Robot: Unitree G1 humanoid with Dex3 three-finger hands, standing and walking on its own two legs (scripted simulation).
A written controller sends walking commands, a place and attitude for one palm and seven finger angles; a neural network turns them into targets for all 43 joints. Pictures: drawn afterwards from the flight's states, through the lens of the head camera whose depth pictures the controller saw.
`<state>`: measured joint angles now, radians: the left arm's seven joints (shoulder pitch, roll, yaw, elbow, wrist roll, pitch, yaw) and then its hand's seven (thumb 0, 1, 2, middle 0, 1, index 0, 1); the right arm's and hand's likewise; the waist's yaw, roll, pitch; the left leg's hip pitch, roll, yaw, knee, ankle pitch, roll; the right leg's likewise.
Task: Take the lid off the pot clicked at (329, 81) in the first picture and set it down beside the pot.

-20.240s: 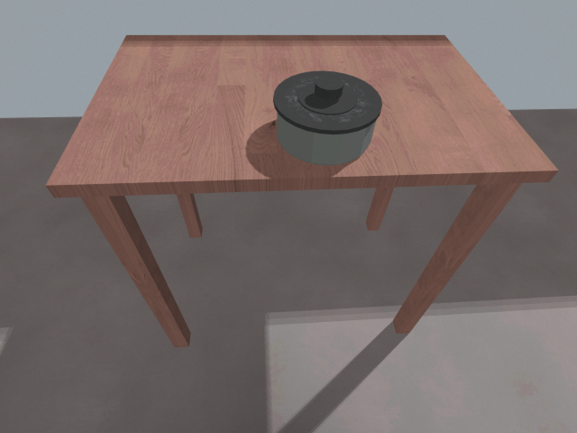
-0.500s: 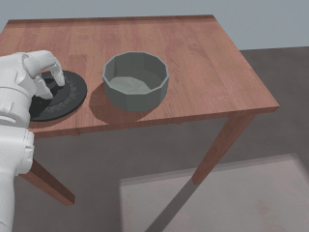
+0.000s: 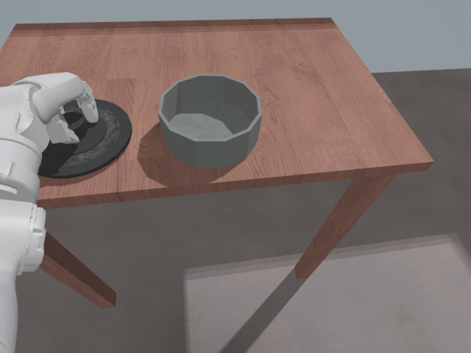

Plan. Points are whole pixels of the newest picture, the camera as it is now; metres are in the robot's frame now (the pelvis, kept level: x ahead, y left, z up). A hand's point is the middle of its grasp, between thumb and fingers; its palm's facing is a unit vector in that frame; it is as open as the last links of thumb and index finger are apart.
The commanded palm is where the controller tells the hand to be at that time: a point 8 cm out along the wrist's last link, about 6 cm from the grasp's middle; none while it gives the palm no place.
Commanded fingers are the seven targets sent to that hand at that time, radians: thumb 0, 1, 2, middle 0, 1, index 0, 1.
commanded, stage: open the fingers wide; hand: left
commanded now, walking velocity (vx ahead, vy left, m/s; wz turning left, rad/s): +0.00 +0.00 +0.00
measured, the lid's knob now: (71, 125) +0.50 +0.28 +0.10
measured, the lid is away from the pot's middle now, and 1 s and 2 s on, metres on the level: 0.25 0.25 0.25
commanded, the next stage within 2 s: raise the empty hand in 0.56 s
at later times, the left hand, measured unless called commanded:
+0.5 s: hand (70, 116) +0.48 +0.26 +0.13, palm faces -0.37 -0.09 -0.93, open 10.9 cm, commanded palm +0.48 +0.26 +0.18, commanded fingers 0.00 -0.10 0.84 -0.44 -0.69 -0.44 -0.69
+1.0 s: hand (58, 104) +0.47 +0.26 +0.16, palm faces -0.34 -0.11 -0.93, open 11.0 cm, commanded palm +0.47 +0.26 +0.22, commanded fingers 0.00 -0.11 0.84 -0.44 -0.68 -0.44 -0.68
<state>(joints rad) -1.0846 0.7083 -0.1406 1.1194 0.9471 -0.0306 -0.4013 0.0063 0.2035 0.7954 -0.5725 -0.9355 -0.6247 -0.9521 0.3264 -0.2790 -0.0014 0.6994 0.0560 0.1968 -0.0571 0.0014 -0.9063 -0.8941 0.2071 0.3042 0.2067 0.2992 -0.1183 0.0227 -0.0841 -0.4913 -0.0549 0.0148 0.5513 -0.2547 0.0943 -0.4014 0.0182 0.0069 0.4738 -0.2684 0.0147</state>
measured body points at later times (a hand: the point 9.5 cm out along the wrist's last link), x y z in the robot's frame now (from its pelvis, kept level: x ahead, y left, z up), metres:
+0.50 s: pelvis +0.00 +0.01 +0.00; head +0.06 +0.02 +0.45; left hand +0.50 +0.26 +0.18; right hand +0.02 -0.27 -0.12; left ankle +0.00 +0.06 -0.73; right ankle -0.03 -0.14 -0.73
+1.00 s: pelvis +0.00 +0.00 +0.00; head +0.04 +0.01 +0.45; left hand +0.48 +0.26 +0.22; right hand +0.03 -0.28 -0.12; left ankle +0.00 +0.06 -0.73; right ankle -0.03 -0.14 -0.73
